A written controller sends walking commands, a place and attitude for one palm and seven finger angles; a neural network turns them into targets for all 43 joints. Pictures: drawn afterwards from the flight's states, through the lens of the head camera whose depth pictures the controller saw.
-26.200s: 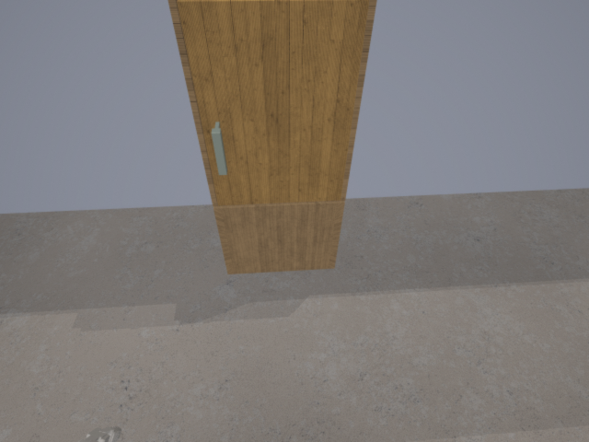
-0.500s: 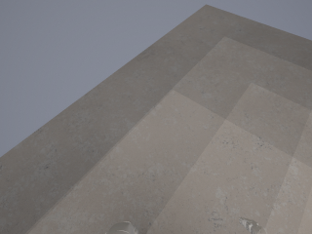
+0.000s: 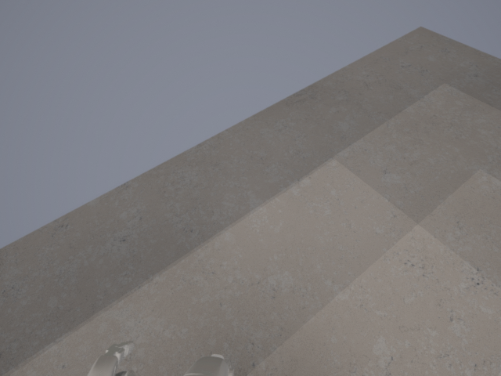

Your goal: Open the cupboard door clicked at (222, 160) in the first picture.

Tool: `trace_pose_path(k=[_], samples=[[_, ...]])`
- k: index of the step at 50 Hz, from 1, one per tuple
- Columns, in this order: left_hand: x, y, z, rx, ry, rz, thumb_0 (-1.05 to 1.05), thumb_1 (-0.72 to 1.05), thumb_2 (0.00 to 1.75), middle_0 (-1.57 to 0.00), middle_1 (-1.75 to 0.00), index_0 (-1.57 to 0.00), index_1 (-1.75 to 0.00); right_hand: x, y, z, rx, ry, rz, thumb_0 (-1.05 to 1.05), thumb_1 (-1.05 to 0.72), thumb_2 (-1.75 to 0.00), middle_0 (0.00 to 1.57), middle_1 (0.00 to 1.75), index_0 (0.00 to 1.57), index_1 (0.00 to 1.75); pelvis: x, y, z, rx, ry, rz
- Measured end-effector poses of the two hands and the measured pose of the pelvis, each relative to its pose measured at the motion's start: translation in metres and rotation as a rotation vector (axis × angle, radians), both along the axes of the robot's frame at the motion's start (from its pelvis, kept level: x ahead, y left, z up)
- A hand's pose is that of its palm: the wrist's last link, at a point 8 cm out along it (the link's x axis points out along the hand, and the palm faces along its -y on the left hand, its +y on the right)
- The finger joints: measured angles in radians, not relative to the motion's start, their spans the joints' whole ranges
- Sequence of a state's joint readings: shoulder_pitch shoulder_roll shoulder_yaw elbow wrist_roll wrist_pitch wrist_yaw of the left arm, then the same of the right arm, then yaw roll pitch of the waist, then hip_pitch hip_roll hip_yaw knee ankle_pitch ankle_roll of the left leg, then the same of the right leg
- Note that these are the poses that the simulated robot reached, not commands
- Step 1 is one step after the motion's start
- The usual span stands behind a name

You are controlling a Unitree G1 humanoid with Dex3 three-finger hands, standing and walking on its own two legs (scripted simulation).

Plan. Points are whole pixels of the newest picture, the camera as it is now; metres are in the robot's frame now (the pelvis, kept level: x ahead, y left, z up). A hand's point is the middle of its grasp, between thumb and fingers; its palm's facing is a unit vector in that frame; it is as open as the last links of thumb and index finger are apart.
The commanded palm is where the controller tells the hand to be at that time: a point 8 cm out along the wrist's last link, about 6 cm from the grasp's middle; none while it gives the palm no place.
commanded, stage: turn to face it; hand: left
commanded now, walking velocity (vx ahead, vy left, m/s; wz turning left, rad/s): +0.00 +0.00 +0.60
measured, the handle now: out of the picture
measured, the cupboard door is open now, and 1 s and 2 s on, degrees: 46 46 46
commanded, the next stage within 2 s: none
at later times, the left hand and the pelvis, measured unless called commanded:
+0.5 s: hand out of the picture +0.01 +0.24 -0.16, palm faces +0.32 -0.91 -0.26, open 7.4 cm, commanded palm none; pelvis +0.01 +0.00 +0.01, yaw +18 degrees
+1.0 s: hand out of the picture -0.03 +0.15 -0.16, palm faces +0.59 -0.77 -0.22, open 7.4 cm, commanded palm none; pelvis +0.03 -0.04 +0.01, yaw +37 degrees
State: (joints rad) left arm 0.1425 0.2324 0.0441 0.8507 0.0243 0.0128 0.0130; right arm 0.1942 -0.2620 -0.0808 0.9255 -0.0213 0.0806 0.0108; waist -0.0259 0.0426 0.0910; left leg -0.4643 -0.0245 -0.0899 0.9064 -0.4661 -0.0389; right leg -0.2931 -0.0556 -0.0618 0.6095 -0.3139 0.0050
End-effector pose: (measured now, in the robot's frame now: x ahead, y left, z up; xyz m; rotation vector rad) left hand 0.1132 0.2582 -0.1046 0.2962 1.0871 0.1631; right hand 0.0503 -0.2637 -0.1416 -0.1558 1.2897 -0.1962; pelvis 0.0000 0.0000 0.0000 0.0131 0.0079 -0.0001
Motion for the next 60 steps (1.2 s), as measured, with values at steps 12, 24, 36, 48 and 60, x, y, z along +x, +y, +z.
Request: trace_pose_path(k=[12, 24, 36, 48, 60], samples=[[-0.08, -0.017, -0.021, -0.108, 0.099, 0.202, 0.01, 0.9, 0.9, -0.2, -0.3, -0.2, -0.3, 0.074, 0.01, 0.024, -0.026, -0.046, 0.206, 0.01, -0.91, -0.9, 0.2, 0.3, 0.19, 0.3, 0.005, -0.004, 0.007, 0.024, -0.006, 0.163], [-0.123, 0.019, -0.026, -0.085, 0.139, 0.389, 0.01, 0.91, 0.9, -0.2, -0.3, -0.2, -0.3, 0.118, 0.05, 0.032, -0.049, -0.105, 0.402, 0.01, -0.91, -0.9, 0.2, 0.3, 0.2, 0.3, 0.005, 0.0, 0.006, -0.018, 0.015, 0.3], [-0.11, -0.022, 0.001, 0.0, 0.019, 0.469, 0.01, 0.91, 0.9, -0.2, -0.3, -0.2, -0.3, 0.145, 0.016, 0.001, 0.015, -0.03, 0.47, 0.01, -0.91, -0.9, 0.2, 0.3, 0.2, 0.3, 0.023, -0.043, 0.001, 0.003, 0.004, 0.45], [-0.165, -0.077, -0.014, -0.123, 0.096, 0.667, 0.01, 0.9, 0.9, -0.2, -0.3, -0.2, -0.3, 0.204, 0.05, 0.022, 0.003, -0.04, 0.661, 0.01, -0.91, -0.9, 0.2, 0.3, 0.2, 0.3, 0.035, -0.047, 0.012, 0.03, 0.008, 0.616], [-0.219, -0.057, -0.033, -0.131, 0.138, 0.861, 0.01, 0.91, 0.9, -0.2, -0.3, -0.2, -0.3, 0.231, 0.118, 0.03, -0.017, -0.134, 0.87, 0.01, -0.91, -0.9, 0.2, 0.3, 0.2, 0.3, 0.035, -0.033, 0.003, -0.01, 0.01, 0.762]])
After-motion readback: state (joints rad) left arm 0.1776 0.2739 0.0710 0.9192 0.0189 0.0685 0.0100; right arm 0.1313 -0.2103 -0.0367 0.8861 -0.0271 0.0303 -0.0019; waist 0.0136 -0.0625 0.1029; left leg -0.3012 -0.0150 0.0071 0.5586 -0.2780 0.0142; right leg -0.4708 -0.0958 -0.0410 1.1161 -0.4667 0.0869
